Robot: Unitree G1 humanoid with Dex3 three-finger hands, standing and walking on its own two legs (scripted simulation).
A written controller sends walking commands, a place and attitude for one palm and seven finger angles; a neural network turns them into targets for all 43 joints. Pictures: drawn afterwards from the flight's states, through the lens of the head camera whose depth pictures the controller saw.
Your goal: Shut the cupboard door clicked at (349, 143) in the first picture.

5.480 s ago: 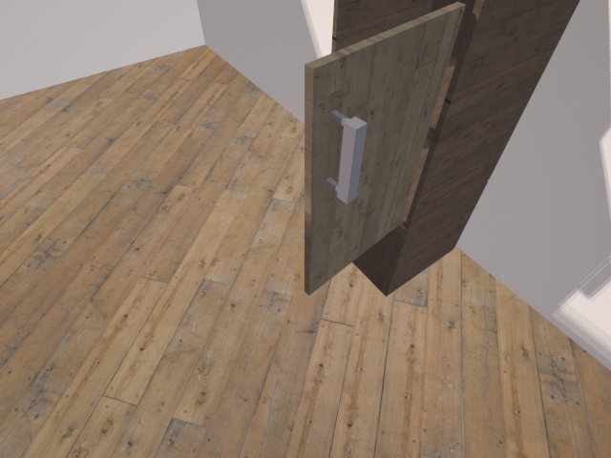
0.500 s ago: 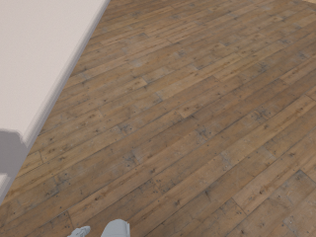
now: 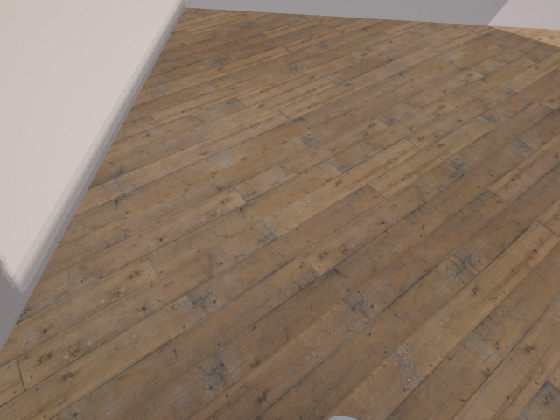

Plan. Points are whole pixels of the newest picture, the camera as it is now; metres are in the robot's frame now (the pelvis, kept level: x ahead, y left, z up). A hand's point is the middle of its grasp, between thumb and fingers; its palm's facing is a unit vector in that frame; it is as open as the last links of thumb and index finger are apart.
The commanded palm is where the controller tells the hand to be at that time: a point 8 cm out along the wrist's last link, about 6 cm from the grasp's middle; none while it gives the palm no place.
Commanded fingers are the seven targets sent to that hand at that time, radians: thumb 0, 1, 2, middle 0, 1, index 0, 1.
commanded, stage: walk around to get in front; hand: left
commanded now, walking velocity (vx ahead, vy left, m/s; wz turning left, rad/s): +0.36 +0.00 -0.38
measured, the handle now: out of the picture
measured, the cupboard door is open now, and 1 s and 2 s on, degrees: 96 96 96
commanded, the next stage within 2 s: walk to a spot facing it in 0.16 s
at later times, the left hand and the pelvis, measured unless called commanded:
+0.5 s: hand (262, 287) +0.37 +0.07 -0.15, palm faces -0.10 -0.98 -0.18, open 7.4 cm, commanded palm none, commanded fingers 0.00 0.90 0.90 -0.20 -0.30 -0.20 -0.30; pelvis +0.24 -0.08 +0.00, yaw -2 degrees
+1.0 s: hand (215, 280) +0.38 +0.17 -0.17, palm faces +0.25 -0.93 -0.27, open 7.4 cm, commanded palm none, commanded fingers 0.00 0.90 0.90 -0.20 -0.30 -0.20 -0.30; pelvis +0.33 -0.06 +0.00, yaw +14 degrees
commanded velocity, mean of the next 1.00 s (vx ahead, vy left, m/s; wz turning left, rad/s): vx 0.07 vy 0.00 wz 0.36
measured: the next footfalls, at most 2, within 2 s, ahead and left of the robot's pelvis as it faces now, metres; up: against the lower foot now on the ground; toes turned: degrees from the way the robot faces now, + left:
right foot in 0.34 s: +0.29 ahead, -0.15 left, +0.00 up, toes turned -13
left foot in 0.80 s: +0.40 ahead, +0.05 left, +0.00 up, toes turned +17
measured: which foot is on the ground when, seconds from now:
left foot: down 0.00-0.34, up 0.36-0.78, down 0.80-1.00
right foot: up 0.00-0.32, down 0.34-0.80, up 0.82-1.00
